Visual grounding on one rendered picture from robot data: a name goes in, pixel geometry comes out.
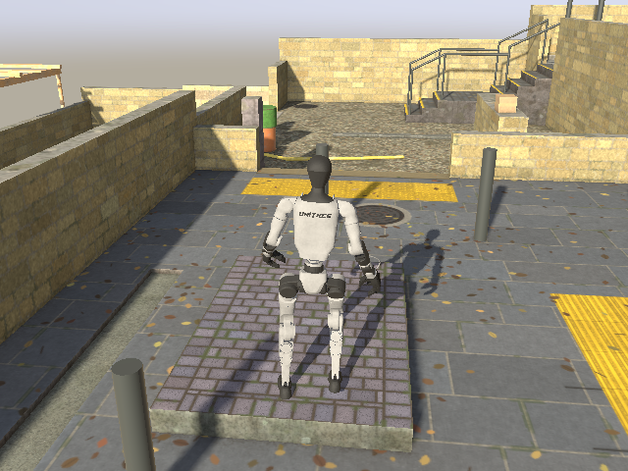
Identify right robot upper arm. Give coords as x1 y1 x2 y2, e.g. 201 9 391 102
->
338 199 364 256

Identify robot right forearm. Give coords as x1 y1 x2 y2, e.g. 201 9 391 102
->
354 240 377 279

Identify robot right hand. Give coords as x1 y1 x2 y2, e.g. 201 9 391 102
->
359 270 381 295

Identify robot left shin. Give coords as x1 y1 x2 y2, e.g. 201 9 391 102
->
279 323 293 387

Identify right robot foot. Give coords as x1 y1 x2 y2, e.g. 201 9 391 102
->
328 370 342 393

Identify robot left forearm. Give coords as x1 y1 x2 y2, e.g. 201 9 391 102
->
262 231 277 257

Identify robot left hand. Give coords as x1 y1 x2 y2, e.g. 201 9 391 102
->
262 250 286 268

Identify left robot upper arm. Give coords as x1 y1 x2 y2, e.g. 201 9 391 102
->
266 196 297 246

